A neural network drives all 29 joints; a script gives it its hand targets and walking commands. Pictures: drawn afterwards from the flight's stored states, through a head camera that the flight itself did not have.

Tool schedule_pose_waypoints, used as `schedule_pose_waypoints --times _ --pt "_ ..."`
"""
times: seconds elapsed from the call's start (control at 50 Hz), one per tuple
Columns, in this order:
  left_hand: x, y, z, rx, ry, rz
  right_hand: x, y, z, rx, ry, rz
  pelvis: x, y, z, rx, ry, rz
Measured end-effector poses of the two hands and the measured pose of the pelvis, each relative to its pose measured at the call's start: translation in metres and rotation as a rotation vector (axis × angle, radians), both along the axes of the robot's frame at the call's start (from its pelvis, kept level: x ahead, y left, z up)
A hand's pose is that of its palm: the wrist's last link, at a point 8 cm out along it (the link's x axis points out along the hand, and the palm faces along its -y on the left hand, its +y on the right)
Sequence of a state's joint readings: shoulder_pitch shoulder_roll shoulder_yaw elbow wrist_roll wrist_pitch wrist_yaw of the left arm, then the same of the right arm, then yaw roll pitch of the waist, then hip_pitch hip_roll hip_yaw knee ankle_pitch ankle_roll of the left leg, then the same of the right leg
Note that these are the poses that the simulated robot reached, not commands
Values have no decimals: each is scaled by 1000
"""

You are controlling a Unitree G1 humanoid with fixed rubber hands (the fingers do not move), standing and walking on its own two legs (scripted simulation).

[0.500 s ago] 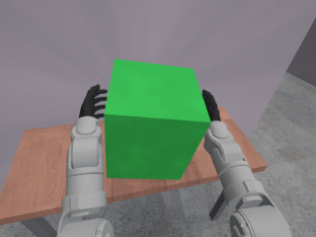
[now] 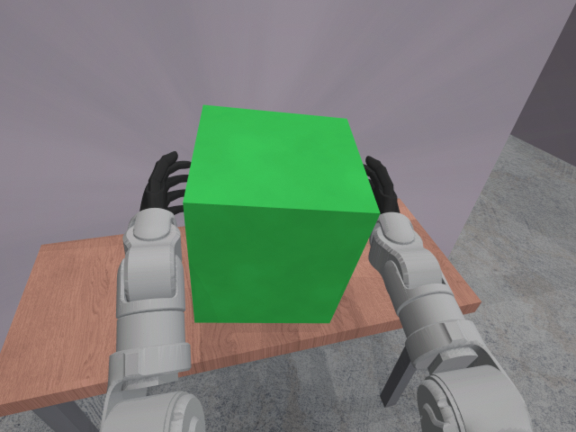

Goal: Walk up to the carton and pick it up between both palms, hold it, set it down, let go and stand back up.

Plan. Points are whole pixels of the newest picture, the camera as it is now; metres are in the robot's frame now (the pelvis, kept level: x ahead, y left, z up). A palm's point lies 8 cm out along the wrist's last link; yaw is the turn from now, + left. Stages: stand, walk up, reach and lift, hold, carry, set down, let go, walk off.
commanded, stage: hold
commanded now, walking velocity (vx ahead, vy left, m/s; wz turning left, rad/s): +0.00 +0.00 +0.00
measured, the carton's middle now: (270, 221) +0.40 +0.01 +0.13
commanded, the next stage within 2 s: none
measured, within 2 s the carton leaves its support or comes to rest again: neither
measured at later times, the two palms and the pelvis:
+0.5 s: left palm (149, 209) +0.35 +0.16 +0.20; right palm (381, 205) +0.36 -0.13 +0.18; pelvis +0.00 +0.00 +0.00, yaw +0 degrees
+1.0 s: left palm (150, 211) +0.35 +0.16 +0.19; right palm (382, 205) +0.36 -0.13 +0.18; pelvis +0.00 +0.00 +0.00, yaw +0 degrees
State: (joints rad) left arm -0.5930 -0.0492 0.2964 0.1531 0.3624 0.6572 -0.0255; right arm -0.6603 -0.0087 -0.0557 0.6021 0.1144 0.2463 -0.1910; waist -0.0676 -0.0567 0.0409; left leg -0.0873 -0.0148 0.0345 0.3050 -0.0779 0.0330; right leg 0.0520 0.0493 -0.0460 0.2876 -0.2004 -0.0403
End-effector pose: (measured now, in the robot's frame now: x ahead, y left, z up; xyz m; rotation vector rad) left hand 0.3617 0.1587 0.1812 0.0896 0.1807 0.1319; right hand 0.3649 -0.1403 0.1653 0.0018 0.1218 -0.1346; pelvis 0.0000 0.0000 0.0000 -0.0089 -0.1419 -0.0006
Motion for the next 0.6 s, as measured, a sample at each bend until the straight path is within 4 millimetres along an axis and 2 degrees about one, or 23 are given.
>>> schedule_pose_waypoints --times 0.16,0.6 --pt "-3 1 9 3 -9 10 0 2 7 4 -12 9 -5 0 0 -1 6 0" --pt "-12 7 16 -6 -11 24 -4 7 18 10 -17 20 -4 3 0 -1 -9 0"
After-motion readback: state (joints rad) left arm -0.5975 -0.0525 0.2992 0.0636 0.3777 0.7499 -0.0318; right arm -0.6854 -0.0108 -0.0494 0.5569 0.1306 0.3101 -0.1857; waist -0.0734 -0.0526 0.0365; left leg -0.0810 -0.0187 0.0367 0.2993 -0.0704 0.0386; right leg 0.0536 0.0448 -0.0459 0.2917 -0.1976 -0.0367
